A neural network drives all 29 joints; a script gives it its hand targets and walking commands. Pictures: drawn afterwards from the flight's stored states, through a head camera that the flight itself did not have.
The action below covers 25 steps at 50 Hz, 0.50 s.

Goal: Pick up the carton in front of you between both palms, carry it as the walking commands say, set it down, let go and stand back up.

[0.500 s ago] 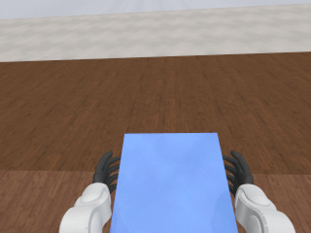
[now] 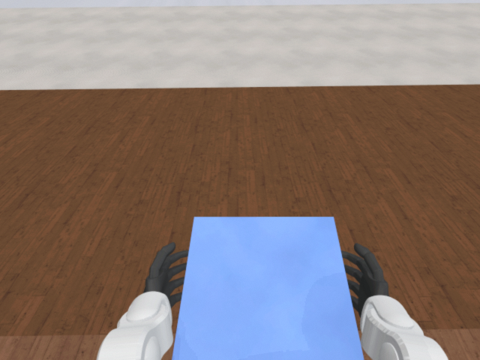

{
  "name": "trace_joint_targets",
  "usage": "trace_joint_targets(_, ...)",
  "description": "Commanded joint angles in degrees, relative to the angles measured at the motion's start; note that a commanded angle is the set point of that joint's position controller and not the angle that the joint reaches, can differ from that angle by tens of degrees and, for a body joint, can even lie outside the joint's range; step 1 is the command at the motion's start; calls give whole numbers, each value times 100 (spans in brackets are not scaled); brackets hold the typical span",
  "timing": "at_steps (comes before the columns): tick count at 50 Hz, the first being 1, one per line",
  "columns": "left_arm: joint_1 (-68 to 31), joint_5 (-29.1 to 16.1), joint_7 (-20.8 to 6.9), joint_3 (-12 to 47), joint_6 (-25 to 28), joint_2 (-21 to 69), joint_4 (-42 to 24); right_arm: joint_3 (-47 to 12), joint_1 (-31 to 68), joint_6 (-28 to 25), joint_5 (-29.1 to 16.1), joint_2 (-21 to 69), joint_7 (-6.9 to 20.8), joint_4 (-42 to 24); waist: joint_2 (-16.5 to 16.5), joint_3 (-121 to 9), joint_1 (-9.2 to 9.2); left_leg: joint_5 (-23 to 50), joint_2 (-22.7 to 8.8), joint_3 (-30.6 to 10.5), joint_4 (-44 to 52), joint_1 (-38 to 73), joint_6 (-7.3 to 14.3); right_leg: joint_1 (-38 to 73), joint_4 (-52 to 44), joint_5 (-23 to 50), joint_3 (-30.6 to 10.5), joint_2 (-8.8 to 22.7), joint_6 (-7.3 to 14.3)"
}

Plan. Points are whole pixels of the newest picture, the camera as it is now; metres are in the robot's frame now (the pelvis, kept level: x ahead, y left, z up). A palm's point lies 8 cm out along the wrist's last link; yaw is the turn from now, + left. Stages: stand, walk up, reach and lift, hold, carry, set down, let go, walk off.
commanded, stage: carry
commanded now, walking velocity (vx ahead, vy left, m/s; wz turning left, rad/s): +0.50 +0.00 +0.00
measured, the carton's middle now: (263, 311) +0.23 -0.01 +0.00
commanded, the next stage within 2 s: none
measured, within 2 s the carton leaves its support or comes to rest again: neither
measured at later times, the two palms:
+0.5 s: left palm (212, 125) +0.62 +0.10 +0.09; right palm (339, 123) +0.64 -0.20 +0.08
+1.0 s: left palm (214, 83) +0.98 +0.13 +0.02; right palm (305, 84) +0.96 -0.18 +0.02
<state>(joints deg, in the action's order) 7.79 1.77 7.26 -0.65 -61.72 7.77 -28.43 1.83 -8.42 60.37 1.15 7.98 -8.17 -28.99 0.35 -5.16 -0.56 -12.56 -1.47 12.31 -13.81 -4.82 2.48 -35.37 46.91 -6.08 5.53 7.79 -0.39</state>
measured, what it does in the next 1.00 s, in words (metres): walks ahead: right foot, then left foot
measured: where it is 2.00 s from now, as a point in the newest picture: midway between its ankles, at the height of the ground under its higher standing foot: (252, 196)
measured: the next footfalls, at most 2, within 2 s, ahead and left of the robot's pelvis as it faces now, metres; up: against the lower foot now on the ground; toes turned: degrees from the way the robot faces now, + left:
right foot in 0.18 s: +0.33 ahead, -0.13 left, +0.00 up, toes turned -10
left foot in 0.70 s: +0.59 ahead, +0.03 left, -0.02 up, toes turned +5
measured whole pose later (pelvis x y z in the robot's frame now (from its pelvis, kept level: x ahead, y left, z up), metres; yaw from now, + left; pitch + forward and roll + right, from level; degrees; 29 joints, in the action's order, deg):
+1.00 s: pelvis +0.64 -0.01 -0.04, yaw +1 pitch +6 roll -2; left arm -20.2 3.9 11.1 -13.9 -51.7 9.7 -6.7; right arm 13.8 18.2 49.8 0.3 9.4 -9.3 -7.3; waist 0.8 2.7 -3.5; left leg -13.6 2.8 6.0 -28.9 -12.6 7.0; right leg -38.0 47.7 -6.8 2.2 1.8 2.0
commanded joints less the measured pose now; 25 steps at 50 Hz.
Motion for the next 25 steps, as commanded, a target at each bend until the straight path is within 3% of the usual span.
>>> trace_joint_targets(1,-2176,-1044,-90,3319,172,3893,-925,-3032,1714,5,-986,3794,323,-508,802,-197,6,1135,-1109,-448,659,425,467,-4,-1076,450,476,-259,-54)
trace_joint_targets(4,-2498,-1077,24,3143,89,3505,-739,-2896,2207,35,-962,3350,100,-613,840,118,-20,918,-1179,-448,360,193,460,448,-1407,485,718,-359,92)
trace_joint_targets(5,-2728,-1101,60,2940,82,3301,-630,-2913,2615,29,-1007,3264,21,-583,737,16,-6,1207,-1283,-381,41,186,487,777,-1391,375,728,-274,135)
trace_joint_targets(6,-2920,-1023,145,2728,72,2878,-518,-2809,2661,78,-901,3050,-71,-276,826,-263,119,1623,-1274,-345,-477,196,356,1290,-1406,25,703,-353,248)
trace_joint_targets(7,-3032,-1112,217,2574,101,2866,-335,-2857,3106,59,-999,3009,-156,-489,497,-634,310,2304,-944,-131,-1497,113,214,2099,-1668,-430,860,-635,328)
trace_joint_targets(8,-3078,-1016,291,2457,115,2739,-199,-2779,3220,52,-984,2855,-238,-282,54,-1115,412,1931,-656,24,-2875,-515,80,3311,-1818,-850,472,-437,402)
trace_joint_targets(9,-3201,-1051,348,2447,153,2565,-146,-2625,3192,35,-993,2761,-285,-237,-1373,-1919,445,267,-18,-11,-4786,-1660,-184,4324,-2540,-1740,-2216,1187,961)
trace_joint_targets(10,-3305,-1002,403,2258,189,2586,184,-2607,3722,37,-947,2715,-334,-148,-2235,-1704,449,-1515,336,-861,-5580,-3072,-132,4723,-3310,-1426,-3706,1584,1223)
trace_joint_targets(11,-3555,-1020,407,2186,202,2696,403,-2608,3755,22,-929,2720,-380,126,-1694,-1578,495,-1510,109,-1125,-6375,-3441,18,4633,-3288,-1122,-3420,1548,1370)
trace_joint_targets(12,-3851,-1218,341,2306,308,2949,245,-2525,3939,-43,-1000,3038,-378,173,-983,-1755,425,-1245,-88,-1246,-6525,-3380,140,4477,-2931,-237,-2751,1349,1129)
trace_joint_targets(13,-4357,-1364,305,2504,392,3263,180,-2394,4182,-143,-991,3256,-388,389,-662,-1651,382,-980,-192,-1315,-6325,-3423,129,4159,-2775,251,-2201,1339,969)
trace_joint_targets(14,-4750,-1447,265,2633,462,3436,207,-2277,4283,-230,-932,3528,-353,601,-467,-1679,311,-671,-401,-1365,-6041,-3123,138,3663,-2871,-23,-1753,1114,973)
trace_joint_targets(15,-4830,-1242,255,2485,492,3510,715,-2208,4548,-246,-737,3504,-356,1017,-588,-1522,257,-481,-407,-1247,-5787,-2950,142,3326,-2925,-177,-1416,1002,864)
trace_joint_targets(16,-4841,-1101,252,2356,508,3542,1091,-2084,4747,-301,-578,3450,-380,1236,-624,-1476,203,-455,-333,-1093,-5492,-3030,146,3248,-3014,-220,-1296,951,865)
trace_joint_targets(17,-5070,-1207,225,2288,580,3611,1098,-2197,4857,-341,-600,3581,-363,1335,-849,-1490,268,-319,-398,-1067,-5225,-3047,145,3201,-3064,-92,-1118,966,942)
trace_joint_targets(18,-5456,-1182,204,2390,621,3664,1049,-2237,5330,-399,-656,3707,-336,1430,-538,-1289,204,-230,-437,-982,-5053,-3158,121,3081,-3210,-123,-1004,990,1073)
trace_joint_targets(19,-5577,-1245,208,2362,677,3577,1139,-2233,5281,-401,-658,3720,-338,1674,-708,-1374,349,-228,-356,-960,-4670,-3292,77,3308,-3148,-104,-932,851,1133)
trace_joint_targets(20,-5670,-1139,216,2379,678,3564,1286,-2246,5497,-459,-605,3742,-341,1682,-803,-1277,353,-54,-357,-914,-4383,-3355,4,3340,-3176,-41,-741,717,1116)
trace_joint_targets(22,-6091,-1204,258,2288,731,3540,1368,-2070,5783,-492,-594,3653,-388,1867,-798,-1365,447,91,-332,-812,-3776,-3413,7,3615,-3091,383,-642,737,1210)
trace_joint_targets(23,-5929,-1073,289,2187,716,3397,1575,-2039,5769,-493,-522,3573,-432,2036,-586,-1290,344,380,-274,-729,-3614,-3453,-10,3581,-3088,685,-544,657,1160)
trace_joint_targets(24,-6293,-1101,332,2280,740,3394,1570,-1867,5802,-497,-409,3487,-455,2202,-499,-1140,393,542,-282,-658,-3283,-3604,22,3786,-3011,1176,-487,626,1152)
trace_joint_targets(25,-6020,-1042,374,2084,728,3397,1894,-1845,5947,-488,-513,3601,-468,2201,-631,-1256,445,463,-230,-595,-3226,-3504,60,3936,-2949,1294,-507,636,1132)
